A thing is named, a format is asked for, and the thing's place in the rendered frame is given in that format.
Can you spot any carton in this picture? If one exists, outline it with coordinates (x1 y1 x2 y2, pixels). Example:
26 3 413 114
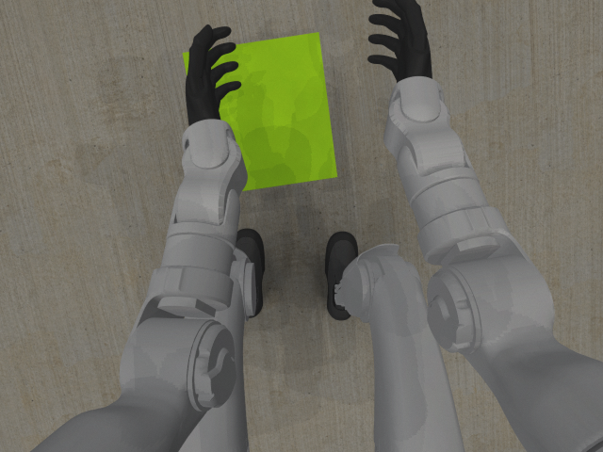
183 32 337 191

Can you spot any left robot forearm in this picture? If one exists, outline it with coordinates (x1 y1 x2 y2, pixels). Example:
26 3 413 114
120 119 248 388

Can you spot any robot right shin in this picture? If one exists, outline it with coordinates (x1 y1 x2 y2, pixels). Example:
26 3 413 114
334 244 422 316

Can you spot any robot right upper arm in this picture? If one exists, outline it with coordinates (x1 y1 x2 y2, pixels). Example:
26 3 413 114
427 254 603 452

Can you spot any left robot hand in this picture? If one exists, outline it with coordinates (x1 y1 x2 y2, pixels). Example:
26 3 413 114
186 24 241 126

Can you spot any right robot forearm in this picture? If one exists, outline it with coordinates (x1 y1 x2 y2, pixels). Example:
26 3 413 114
383 76 555 324

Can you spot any robot left upper arm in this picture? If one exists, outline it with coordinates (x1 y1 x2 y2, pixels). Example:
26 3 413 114
30 317 236 452

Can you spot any right robot hand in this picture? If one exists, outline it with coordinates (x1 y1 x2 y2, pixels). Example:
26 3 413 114
367 0 432 83

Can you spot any robot right thigh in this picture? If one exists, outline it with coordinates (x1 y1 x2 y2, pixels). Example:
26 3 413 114
350 255 465 452

